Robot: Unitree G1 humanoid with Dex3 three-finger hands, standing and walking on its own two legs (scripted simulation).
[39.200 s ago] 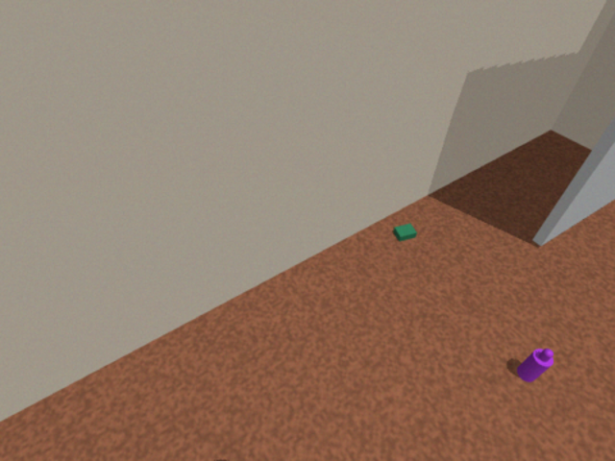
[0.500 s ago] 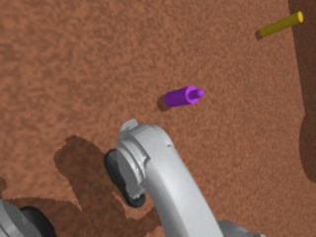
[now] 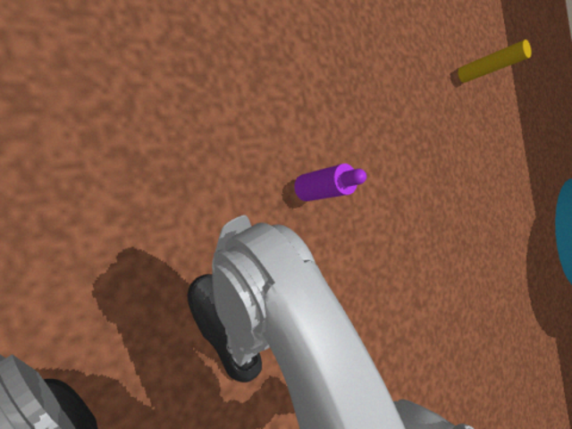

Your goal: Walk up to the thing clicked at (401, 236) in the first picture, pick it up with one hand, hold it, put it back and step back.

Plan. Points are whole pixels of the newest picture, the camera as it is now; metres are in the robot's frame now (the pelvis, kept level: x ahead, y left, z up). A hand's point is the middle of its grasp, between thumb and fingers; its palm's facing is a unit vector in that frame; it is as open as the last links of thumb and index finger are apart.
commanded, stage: rest palm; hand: left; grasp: from above
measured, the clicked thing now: out of the picture +0.48 +0.33 -0.30
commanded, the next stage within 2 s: close in 0.20 s
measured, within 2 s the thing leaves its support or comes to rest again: neither
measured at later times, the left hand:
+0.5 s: hand out of the picture +0.46 +0.31 -0.28, palm faces -0.01 -0.44 -0.90, open 13.3 cm
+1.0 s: hand out of the picture +0.46 +0.32 -0.28, palm faces -0.06 -0.43 -0.90, open 12.2 cm
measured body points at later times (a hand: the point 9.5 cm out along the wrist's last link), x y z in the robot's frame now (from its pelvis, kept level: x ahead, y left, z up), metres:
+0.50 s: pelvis +0.00 +0.00 +0.00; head +0.33 +0.10 +0.28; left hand +0.46 +0.33 -0.23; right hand +0.00 -0.25 -0.04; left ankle +0.05 +0.13 -0.28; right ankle +0.12 -0.12 -0.28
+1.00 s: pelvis +0.00 +0.00 +0.01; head +0.33 +0.11 +0.29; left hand +0.46 +0.33 -0.23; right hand +0.00 -0.25 -0.03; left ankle +0.05 +0.13 -0.28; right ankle +0.12 -0.12 -0.28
